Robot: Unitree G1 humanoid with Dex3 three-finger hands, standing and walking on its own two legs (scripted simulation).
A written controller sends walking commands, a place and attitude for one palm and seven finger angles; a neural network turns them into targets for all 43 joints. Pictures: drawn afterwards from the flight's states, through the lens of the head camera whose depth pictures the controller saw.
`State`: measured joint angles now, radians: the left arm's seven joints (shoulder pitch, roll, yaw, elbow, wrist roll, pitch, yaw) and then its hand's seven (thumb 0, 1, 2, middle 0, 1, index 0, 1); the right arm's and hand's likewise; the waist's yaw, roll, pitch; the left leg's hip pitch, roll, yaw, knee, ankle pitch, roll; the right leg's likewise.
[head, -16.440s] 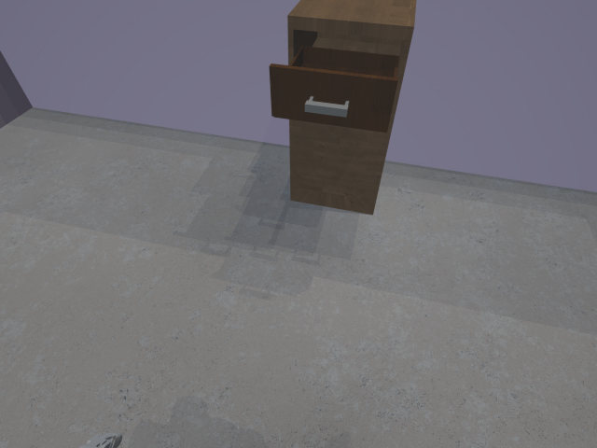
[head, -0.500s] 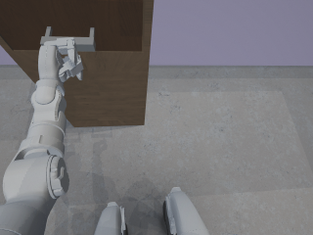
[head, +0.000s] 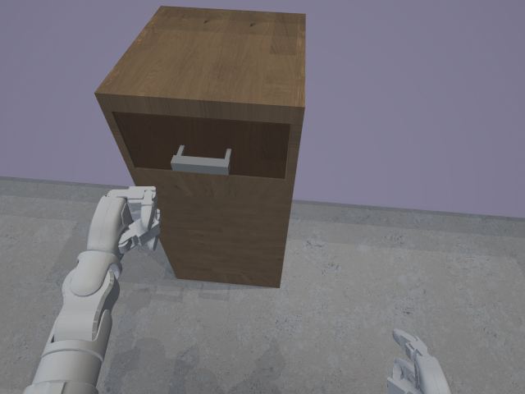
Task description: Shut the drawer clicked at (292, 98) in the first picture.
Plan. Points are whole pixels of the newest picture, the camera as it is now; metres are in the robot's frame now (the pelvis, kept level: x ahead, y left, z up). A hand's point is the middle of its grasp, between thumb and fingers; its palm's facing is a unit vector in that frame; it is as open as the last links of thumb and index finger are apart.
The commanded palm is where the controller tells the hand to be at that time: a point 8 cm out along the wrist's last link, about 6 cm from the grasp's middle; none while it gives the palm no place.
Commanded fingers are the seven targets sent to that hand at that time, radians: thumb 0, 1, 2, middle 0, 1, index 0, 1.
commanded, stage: draw the hand back to the body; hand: left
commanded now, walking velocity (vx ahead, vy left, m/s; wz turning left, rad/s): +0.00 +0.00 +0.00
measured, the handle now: (203, 158) +0.59 +0.15 -0.01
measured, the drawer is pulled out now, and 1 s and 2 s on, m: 0.00 0.00 0.00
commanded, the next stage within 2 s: step back with the hand held close in 0.80 s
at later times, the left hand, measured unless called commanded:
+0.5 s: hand (48, 267) +0.22 +0.23 +0.18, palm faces +0.35 -0.87 -0.35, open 3.3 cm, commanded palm +0.17 +0.27 +0.19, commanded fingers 0.00 0.90 0.90 -1.40 -1.60 -1.40 -1.60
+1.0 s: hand out of the picture +0.19 +0.24 +0.20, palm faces +0.42 -0.81 -0.40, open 3.3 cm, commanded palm +0.13 +0.28 +0.21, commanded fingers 0.00 0.90 0.90 -1.40 -1.60 -1.40 -1.60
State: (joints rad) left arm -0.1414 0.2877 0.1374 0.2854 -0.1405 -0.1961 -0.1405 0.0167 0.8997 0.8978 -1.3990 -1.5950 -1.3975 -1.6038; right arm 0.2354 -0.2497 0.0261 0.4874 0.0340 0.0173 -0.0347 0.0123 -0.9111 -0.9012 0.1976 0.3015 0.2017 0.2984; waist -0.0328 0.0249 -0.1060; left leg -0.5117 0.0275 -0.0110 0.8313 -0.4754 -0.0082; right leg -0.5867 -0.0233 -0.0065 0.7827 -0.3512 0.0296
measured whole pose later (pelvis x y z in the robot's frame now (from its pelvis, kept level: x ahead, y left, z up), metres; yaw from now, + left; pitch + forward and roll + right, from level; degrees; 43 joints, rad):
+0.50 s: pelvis +0.01 +0.00 +0.04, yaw +0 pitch -3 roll -1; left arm 0.39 0.32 0.22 -0.34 -0.05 -0.06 0.09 0.02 0.90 0.90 -1.40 -1.59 -1.40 -1.60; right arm 0.21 -0.22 0.06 0.60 -0.01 -0.09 -0.08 0.02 -0.91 -0.90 0.20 0.30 0.20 0.30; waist 0.06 0.07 -0.01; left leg -0.08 0.03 -0.01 0.47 -0.33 -0.01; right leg -0.16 -0.02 -0.02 0.44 -0.23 0.03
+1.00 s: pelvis +0.00 +0.00 +0.04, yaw +0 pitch -4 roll -1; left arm 0.50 0.33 0.33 -0.46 -0.03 -0.13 0.11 0.02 0.89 0.90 -1.40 -1.59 -1.40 -1.60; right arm 0.23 -0.22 0.04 0.62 -0.03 -0.14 -0.09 0.02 -0.91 -0.90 0.20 0.30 0.20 0.30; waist 0.05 0.06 0.01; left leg -0.07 0.04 0.00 0.46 -0.32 -0.01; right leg -0.14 -0.01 -0.01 0.40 -0.19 0.03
